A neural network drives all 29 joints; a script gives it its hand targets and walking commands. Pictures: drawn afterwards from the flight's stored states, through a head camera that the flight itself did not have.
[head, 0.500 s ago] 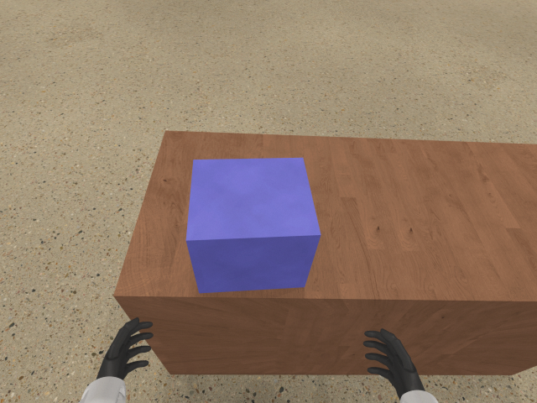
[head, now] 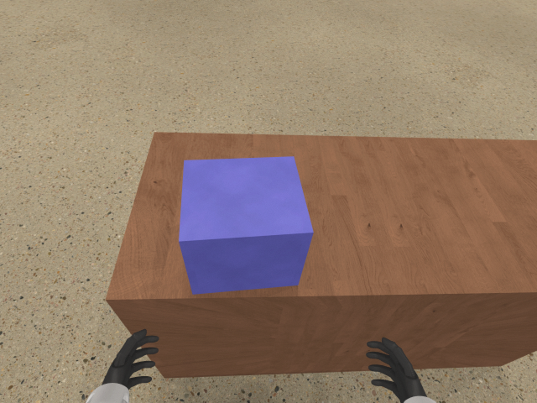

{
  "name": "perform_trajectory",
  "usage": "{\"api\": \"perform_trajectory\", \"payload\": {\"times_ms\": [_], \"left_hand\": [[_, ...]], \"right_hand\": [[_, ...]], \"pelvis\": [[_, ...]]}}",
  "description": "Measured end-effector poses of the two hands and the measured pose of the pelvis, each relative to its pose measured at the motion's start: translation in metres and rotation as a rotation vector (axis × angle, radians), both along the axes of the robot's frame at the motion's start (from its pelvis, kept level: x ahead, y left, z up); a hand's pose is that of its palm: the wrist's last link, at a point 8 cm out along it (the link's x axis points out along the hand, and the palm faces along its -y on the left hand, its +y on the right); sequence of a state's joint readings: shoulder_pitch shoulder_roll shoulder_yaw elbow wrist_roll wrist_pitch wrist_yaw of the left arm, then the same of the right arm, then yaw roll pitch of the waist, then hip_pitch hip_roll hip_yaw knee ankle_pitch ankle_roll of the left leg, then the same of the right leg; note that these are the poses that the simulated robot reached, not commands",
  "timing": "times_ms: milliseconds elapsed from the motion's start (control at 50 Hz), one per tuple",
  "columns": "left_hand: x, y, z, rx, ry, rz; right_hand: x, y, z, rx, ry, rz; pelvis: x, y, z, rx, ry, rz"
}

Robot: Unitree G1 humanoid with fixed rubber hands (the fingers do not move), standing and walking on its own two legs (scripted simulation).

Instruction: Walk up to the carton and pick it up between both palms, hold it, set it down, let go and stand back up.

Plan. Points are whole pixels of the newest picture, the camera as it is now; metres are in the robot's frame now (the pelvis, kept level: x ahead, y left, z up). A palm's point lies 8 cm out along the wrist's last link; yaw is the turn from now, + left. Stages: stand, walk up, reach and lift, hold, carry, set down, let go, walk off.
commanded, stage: let go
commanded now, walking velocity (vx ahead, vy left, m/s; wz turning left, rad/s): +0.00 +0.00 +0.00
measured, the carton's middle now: (243, 225) +0.44 +0.04 -0.05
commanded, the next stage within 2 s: stand in 0.04 s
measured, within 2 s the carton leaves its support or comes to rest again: neither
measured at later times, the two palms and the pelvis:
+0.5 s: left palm out of the picture +0.04 +0.26 -0.13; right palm out of the picture +0.09 -0.24 -0.12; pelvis +0.01 +0.00 -0.01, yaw +6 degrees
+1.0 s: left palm out of the picture -0.01 +0.24 -0.14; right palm out of the picture +0.03 -0.21 -0.14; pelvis +0.02 +0.01 +0.00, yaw +7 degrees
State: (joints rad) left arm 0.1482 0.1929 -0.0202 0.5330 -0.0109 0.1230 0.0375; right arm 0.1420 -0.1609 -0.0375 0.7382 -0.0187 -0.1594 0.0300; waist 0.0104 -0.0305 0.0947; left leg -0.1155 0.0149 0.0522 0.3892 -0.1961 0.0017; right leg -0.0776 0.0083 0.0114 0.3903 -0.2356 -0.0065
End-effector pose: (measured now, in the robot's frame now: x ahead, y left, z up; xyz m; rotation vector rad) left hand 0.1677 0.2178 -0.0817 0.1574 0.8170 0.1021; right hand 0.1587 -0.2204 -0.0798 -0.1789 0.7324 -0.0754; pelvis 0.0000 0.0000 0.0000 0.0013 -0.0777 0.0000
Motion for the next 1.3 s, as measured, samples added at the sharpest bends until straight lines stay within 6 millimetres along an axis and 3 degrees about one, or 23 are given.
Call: {"api": "perform_trajectory", "payload": {"times_ms": [80, 160, 280, 520, 660, 920, 1200, 1300], "left_hand": [[0.0, 0.004, -0.001, 0.027, 0.014, -0.013], [-0.01, 0.023, -0.004, 0.061, 0.007, 0.002], [-0.055, 0.046, -0.021, 0.078, 0.103, 0.108], [-0.134, 0.044, -0.046, 0.041, 0.309, 0.19], [-0.159, 0.04, -0.052, 0.021, 0.393, 0.217], [-0.172, 0.034, -0.058, 0.0, 0.441, 0.258], [-0.225, -0.005, -0.065, -0.07, 0.64, 0.284], [-0.231, -0.017, -0.066, -0.084, 0.675, 0.277]], "right_hand": [[-0.007, -0.002, -0.007, 0.003, 0.04, -0.006], [-0.029, -0.011, -0.026, -0.033, 0.219, -0.001], [-0.057, -0.025, -0.04, -0.063, 0.364, -0.008], [-0.075, -0.02, -0.042, -0.078, 0.409, -0.009], [-0.091, -0.008, -0.048, -0.062, 0.476, -0.016], [-0.114, 0.0, -0.058, -0.046, 0.557, -0.047], [-0.145, 0.014, -0.064, -0.013, 0.7, -0.042], [-0.149, 0.017, -0.067, 0.0, 0.725, -0.037]], "pelvis": [[0.004, 0.001, 0.0, -0.002, 0.019, 0.001], [0.008, -0.001, -0.003, -0.011, 0.058, 0.04], [0.013, -0.002, -0.007, -0.02, 0.079, 0.072], [0.011, 0.002, -0.005, -0.025, 0.083, 0.101], [0.009, 0.007, -0.003, -0.02, 0.089, 0.108], [0.017, 0.01, -0.002, -0.013, 0.069, 0.122], [0.016, 0.006, 0.0, -0.011, 0.071, 0.139], [0.016, 0.004, 0.0, -0.01, 0.071, 0.14]]}}
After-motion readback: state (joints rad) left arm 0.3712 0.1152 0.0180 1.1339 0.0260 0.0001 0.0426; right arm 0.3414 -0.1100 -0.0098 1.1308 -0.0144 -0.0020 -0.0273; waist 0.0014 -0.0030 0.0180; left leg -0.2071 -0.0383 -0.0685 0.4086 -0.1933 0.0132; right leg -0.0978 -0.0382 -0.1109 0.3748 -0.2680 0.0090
